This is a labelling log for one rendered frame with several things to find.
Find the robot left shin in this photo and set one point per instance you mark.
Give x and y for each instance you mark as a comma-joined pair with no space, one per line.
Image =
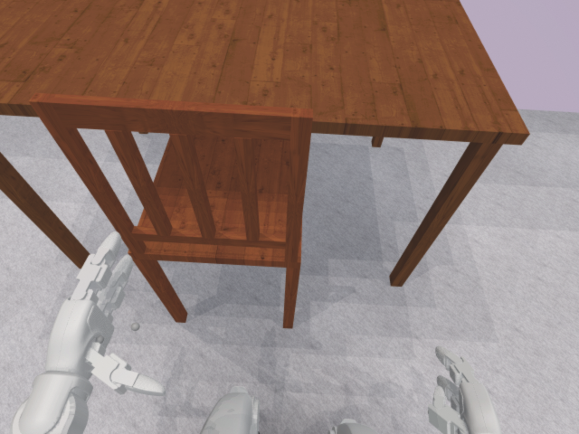
238,389

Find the chair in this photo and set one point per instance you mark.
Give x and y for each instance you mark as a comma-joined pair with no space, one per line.
229,189

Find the robot left thigh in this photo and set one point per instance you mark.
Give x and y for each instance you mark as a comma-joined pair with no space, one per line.
234,413

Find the robot right hand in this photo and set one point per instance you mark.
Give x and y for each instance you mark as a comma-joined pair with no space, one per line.
472,410

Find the robot left hand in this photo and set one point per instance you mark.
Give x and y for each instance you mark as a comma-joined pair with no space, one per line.
87,314

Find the robot left forearm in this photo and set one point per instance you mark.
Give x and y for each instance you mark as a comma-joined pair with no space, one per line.
56,405

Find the table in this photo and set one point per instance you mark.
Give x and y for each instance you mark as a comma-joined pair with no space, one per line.
376,68

